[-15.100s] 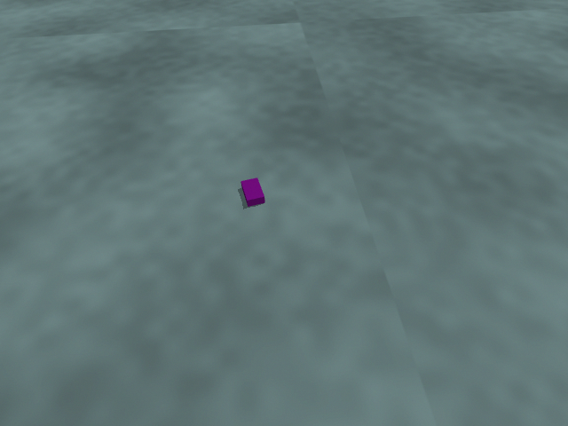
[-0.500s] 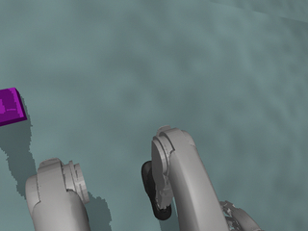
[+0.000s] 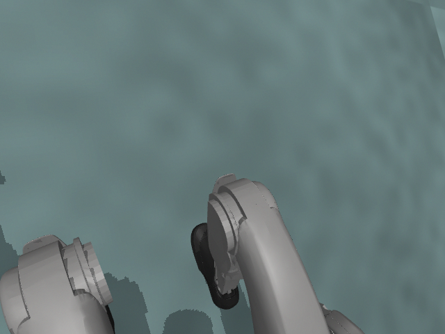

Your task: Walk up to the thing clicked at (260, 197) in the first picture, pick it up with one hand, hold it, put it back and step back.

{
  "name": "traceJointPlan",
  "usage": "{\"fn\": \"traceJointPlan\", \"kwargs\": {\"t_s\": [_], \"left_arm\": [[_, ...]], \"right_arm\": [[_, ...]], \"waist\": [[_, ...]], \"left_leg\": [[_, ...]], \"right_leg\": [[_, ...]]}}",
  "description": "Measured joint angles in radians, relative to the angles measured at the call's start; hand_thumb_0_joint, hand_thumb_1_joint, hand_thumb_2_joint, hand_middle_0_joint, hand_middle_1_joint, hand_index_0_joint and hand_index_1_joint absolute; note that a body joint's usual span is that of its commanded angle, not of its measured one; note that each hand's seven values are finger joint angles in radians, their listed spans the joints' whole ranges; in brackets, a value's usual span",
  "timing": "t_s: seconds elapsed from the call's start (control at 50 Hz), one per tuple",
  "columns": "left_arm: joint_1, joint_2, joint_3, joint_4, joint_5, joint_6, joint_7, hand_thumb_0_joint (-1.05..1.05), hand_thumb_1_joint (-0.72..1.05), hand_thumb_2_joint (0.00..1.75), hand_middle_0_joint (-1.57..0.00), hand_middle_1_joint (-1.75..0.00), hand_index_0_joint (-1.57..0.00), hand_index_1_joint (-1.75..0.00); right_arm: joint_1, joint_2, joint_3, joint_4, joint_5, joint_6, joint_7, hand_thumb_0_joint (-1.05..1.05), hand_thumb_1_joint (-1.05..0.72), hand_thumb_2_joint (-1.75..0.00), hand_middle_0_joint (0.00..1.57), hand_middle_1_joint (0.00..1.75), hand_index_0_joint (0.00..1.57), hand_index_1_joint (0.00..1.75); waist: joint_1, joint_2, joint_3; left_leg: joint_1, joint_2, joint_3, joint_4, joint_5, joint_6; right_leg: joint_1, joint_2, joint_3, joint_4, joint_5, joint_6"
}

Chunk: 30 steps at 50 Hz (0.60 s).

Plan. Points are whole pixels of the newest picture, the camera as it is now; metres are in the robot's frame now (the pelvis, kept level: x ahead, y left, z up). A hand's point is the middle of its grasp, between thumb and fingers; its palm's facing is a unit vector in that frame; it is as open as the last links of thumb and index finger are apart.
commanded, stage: rest palm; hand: left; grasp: from above
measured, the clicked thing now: out of the picture +0.45 +0.34 -0.28
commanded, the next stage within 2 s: close in 0.24 s
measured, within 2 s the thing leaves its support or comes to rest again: neither
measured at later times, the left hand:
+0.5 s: hand out of the picture +0.44 +0.34 -0.25, palm faces -0.45 -0.15 -0.88, open 13.8 cm
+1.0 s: hand out of the picture +0.44 +0.33 -0.25, palm faces -0.45 -0.15 -0.88, open 12.4 cm
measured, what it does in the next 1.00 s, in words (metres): stands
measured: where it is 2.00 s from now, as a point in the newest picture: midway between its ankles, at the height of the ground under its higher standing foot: (166, 313)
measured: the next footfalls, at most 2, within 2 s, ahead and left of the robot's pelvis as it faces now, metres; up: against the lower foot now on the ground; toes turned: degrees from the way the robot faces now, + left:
none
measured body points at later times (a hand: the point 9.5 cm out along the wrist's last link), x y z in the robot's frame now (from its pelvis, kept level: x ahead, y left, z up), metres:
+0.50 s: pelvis +0.00 +0.00 +0.00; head +0.28 +0.14 +0.33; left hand +0.46 +0.34 -0.20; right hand +0.05 -0.26 -0.05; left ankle +0.06 +0.12 -0.27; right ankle +0.12 -0.14 -0.26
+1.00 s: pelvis -0.01 +0.00 +0.01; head +0.28 +0.13 +0.33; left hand +0.46 +0.34 -0.20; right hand +0.05 -0.26 -0.04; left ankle +0.06 +0.12 -0.27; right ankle +0.12 -0.14 -0.26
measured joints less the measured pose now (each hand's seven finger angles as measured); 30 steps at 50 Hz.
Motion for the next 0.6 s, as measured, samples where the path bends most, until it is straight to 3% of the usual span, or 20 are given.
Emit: {"fn": "traceJointPlan", "kwargs": {"t_s": [0.32, 0.6], "left_arm": [[-0.019, -0.002, -0.043, 0.057, 0.02, 0.004, 0.068, 0.0, -0.55, 1.03, -0.08, -0.98, -0.07, -1.0], [-0.03, 0.015, -0.047, 0.076, -0.01, 0.02, 0.078, 0.0, -0.41, 0.92, -0.14, -0.99, -0.15, -0.98]], "right_arm": [[-0.05, -0.009, 0.012, -0.003, -0.008, -0.038, 0.025, 0.0, -0.9, -0.91, 0.2, 0.3, 0.2, 0.3], [-0.052, -0.011, 0.039, -0.006, -0.008, -0.063, 0.039, 0.0, -0.9, -0.9, 0.2, 0.3, 0.2, 0.3]], "waist": [[-0.006, -0.023, -0.001], [-0.016, -0.025, 0.03]], "left_leg": [[0.011, 0.002, -0.009, 0.01, -0.006, 0.004], [0.016, 0.004, -0.017, 0.008, -0.01, 0.001]], "right_leg": [[0.016, 0.004, -0.009, -0.001, 0.0, -0.001], [0.02, 0.006, -0.014, -0.007, 0.002, 0.008]]}}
